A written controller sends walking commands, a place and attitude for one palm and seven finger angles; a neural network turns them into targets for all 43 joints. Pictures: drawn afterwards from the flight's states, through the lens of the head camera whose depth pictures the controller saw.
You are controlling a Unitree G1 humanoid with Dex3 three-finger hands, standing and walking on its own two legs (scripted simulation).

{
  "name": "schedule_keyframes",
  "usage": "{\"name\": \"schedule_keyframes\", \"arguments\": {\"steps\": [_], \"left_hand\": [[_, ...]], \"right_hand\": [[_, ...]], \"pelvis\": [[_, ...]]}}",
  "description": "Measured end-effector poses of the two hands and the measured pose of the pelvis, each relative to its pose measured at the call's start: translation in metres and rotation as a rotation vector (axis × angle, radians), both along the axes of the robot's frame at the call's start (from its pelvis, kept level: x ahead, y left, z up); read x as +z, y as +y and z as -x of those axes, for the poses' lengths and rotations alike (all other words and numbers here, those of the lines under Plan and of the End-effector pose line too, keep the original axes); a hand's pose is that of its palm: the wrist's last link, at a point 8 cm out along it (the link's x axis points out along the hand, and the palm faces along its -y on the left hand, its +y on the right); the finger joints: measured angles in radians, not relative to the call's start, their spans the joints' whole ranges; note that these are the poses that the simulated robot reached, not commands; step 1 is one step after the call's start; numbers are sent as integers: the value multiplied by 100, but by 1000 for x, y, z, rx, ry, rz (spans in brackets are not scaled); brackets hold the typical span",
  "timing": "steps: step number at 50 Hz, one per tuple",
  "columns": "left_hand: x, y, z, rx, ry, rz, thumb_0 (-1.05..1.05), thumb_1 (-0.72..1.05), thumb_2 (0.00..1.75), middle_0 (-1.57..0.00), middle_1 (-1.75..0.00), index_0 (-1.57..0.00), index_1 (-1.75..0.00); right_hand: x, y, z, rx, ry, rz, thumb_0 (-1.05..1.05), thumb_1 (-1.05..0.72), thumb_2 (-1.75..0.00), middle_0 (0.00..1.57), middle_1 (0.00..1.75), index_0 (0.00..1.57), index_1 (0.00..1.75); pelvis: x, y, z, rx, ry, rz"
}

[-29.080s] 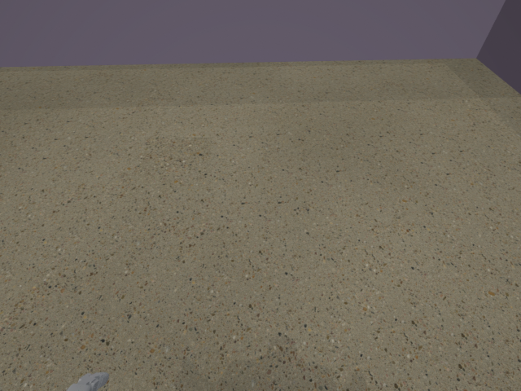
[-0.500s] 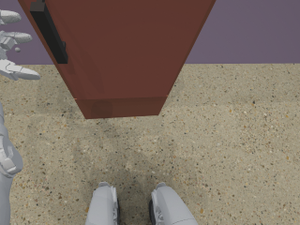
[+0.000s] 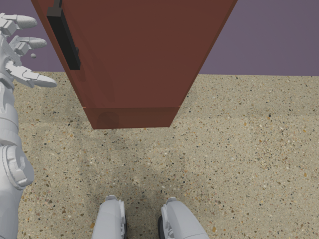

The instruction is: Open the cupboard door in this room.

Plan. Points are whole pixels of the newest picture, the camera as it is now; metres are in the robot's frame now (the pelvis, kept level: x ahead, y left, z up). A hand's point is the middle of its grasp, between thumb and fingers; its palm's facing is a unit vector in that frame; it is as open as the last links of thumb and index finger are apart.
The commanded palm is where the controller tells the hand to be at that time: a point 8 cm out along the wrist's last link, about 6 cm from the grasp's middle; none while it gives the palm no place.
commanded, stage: move the hooked fingers beside the handle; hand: left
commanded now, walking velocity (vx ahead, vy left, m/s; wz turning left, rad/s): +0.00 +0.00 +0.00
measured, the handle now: (67, 36) +0.57 +0.18 +0.08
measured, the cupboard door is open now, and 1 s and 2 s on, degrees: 0 0 0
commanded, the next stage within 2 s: slide the fingers in behind the handle in 0.06 s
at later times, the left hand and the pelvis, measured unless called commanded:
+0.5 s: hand (45, 57) +0.51 +0.22 +0.07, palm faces -0.01 -1.00 +0.00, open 14.0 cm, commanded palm +0.50 +0.25 +0.07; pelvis +0.00 -0.01 +0.00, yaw +0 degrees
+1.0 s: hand (58, 57) +0.51 +0.19 +0.08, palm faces +0.00 -1.00 -0.01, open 14.0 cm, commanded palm +0.49 +0.23 +0.07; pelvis +0.00 -0.01 +0.00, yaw +1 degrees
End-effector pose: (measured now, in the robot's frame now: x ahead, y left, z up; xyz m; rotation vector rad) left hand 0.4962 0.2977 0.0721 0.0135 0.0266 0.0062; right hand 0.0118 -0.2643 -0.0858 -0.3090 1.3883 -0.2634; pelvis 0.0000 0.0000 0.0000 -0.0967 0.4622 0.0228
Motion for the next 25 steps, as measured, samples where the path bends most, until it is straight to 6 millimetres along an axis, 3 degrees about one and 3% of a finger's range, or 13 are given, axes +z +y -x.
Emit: {"name": "schedule_keyframes", "arguments": {"steps": [14, 25], "left_hand": [[9, 3, 4, 0, 12, -7, -1, -50, 30, -30, -120, -30, -120], [-1, -23, 2, -18, 10, 16, -1, -50, 30, -30, -120, -30, -120]], "right_hand": [[-1, 2, 13, -24, 24, -20, 1, -91, -90, 20, 30, 21, 30], [-1, -4, 7, -10, 2, -8, 1, -91, -90, 20, 30, 21, 30]], "pelvis": [[2, -4, 0, -2, -9, -3], [1, -5, 2, 3, -10, -5]]}}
